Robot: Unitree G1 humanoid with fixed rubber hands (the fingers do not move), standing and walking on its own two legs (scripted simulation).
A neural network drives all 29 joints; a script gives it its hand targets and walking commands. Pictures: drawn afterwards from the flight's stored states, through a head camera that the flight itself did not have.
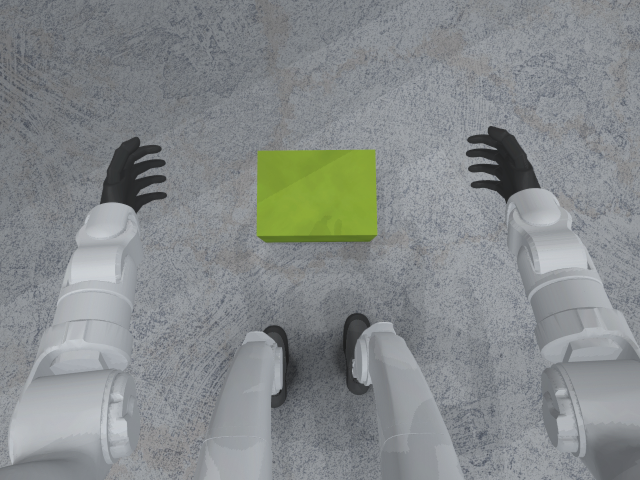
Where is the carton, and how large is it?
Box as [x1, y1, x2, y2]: [257, 150, 376, 241]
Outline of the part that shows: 258,151 257,236 264,241 369,241 376,235 374,150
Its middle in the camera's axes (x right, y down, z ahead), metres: -0.01 -0.10 +1.00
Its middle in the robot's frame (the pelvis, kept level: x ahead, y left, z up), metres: +0.52 +0.01 -0.62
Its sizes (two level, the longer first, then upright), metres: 0.285 0.208 0.149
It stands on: the floor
